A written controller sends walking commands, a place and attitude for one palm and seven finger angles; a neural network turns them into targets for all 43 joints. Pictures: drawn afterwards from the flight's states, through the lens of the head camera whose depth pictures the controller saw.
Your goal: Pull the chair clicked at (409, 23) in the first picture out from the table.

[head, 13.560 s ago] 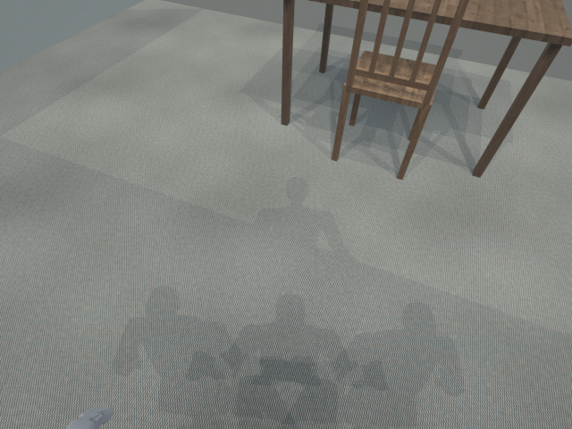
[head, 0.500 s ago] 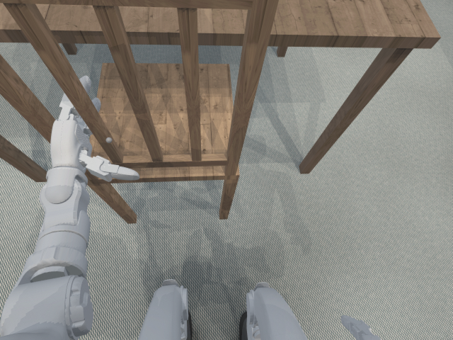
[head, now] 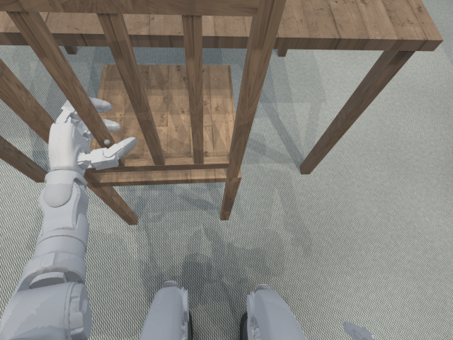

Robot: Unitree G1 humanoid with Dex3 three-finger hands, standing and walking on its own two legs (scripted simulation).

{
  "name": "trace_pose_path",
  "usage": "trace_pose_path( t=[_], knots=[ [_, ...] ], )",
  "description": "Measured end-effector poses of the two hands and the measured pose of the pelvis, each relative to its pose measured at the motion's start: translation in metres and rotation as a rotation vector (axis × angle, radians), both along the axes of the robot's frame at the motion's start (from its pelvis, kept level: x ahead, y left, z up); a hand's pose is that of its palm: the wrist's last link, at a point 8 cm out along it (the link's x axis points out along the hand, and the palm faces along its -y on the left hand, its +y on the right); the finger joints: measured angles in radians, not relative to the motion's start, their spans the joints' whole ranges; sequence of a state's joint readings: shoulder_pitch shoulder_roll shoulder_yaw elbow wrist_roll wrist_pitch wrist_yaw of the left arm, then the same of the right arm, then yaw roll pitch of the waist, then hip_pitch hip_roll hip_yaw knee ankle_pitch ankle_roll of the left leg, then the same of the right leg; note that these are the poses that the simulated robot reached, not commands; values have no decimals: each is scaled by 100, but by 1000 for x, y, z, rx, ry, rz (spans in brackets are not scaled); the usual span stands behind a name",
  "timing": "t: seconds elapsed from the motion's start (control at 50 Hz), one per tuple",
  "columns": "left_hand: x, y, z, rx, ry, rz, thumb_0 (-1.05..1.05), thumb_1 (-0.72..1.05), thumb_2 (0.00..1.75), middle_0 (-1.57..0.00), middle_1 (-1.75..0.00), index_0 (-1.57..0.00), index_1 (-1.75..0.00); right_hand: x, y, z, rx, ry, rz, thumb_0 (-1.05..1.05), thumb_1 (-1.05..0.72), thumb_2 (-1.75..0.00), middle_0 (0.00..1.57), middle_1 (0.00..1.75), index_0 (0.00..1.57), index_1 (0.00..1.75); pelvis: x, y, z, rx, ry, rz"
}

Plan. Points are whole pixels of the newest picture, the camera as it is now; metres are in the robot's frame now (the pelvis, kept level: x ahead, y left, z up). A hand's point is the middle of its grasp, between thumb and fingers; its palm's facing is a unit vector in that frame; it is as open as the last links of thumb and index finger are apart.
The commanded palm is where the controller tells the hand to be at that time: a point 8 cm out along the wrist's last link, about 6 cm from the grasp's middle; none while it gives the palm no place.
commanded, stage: hook a spindle and tug to test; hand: left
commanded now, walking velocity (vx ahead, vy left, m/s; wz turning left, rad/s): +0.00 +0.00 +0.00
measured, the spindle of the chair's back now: (143, 112) +0.48 +0.13 +0.05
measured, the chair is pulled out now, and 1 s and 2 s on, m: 0.00 0.04 0.16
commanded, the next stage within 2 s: step backward, pulling the chair out in 0.80 s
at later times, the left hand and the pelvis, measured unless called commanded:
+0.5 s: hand (112, 151) +0.43 +0.19 +0.02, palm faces +0.07 -1.00 -0.02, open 5.4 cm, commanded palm +0.39 +0.23 +0.02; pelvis +0.01 +0.00 +0.01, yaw +0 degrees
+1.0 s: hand (112, 160) +0.41 +0.18 +0.02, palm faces +0.10 -0.99 -0.13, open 5.5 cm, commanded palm +0.37 +0.23 +0.02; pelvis +0.01 -0.01 +0.03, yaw +1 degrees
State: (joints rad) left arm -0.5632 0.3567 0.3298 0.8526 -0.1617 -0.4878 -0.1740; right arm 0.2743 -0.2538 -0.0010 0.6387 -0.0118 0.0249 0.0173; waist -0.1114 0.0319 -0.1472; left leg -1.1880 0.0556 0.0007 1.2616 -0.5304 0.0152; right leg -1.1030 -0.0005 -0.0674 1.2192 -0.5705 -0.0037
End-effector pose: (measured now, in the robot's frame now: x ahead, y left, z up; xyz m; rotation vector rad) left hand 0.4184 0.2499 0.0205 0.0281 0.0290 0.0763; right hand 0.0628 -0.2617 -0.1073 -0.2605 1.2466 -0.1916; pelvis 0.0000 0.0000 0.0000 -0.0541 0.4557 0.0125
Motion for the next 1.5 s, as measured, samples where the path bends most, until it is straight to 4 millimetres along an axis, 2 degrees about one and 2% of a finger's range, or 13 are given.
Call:
trace_pose_path(
  t=[0.22, 0.34, 0.5, 0.92, 0.98, 1.04, 1.1, 1.22, 1.36, 1.5],
  knots=[
    [-3, -3, -1, -1, -12, 0, 1, 71, 82, -44, -138, -43, -143, 15, 6, 2, 10, -19, 20, 1, -91, -89, 20, 30, 20, 30, 5, 2, 2, -1, -2, 2],
    [-5, -5, 0, -11, -6, 1, 1, 72, 80, -42, -139, -42, -144, 21, 8, 4, 19, -40, 12, 1, -91, -89, 20, 30, 20, 30, 7, 3, 3, 0, -5, -3],
    [-17, -10, 0, -10, 0, -9, 1, 73, 78, -40, -139, -40, -144, 27, 10, 9, 34, -66, 10, 1, -91, -89, 20, 30, 20, 30, 11, 2, 8, 6, -12, -11],
    [-40, -14, 0, -2, -6, -16, 1, 72, 78, -41, -139, -41, -144, 44, 1, 7, 26, -141, 36, 1, -91, -89, 20, 30, 20, 30, 9, -6, 5, 16, -27, -7],
    [-39, -16, 11, 73, 97, 19, 2, 70, 79, -42, -135, -41, -144, 43, 4, 17, 24, -114, -10, 1, -91, -89, 20, 30, 20, 30, 7, -6, 20, 24, -101, 5],
    [-40, -20, 22, 99, 253, 81, 4, 71, 81, -39, -126, -41, -144, 42, 12, 40, 32, -98, -45, 1, -91, -89, 20, 30, 20, 30, 13, -4, 47, 28, -147, 11],
    [-44, -26, 28, 48, 350, 133, 6, 72, 80, -33, -117, -43, -145, 40, 16, 64, 26, -83, -54, 1, -91, -89, 20, 30, 20, 30, 20, -2, 70, 35, -183, 13],
    [-49, -36, 33, 46, 431, 99, 7, 72, 78, -30, -110, -47, -145, 34, 8, 94, -42, -63, -49, 1, -91, -89, 20, 30, 20, 30, 21, 4, 93, 25, -241, 20],
    [-61, -44, 35, 88, 451, 30, 5, 72, 76, -30, -114, -49, -145, 19, -2, 102, -70, -81, -78, 1, -91, -89, 20, 30, 20, 30, 6, 7, 98, 23, -285, -1],
    [-91, -56, 35, 85, 457, 34, 4, 72, 75, -29, -115, -50, -145, -1, 4, 95, -19, -93, -95, 1, -91, -89, 20, 30, 20, 30, -14, 0, 101, 26, -322, -15]
  ],
)
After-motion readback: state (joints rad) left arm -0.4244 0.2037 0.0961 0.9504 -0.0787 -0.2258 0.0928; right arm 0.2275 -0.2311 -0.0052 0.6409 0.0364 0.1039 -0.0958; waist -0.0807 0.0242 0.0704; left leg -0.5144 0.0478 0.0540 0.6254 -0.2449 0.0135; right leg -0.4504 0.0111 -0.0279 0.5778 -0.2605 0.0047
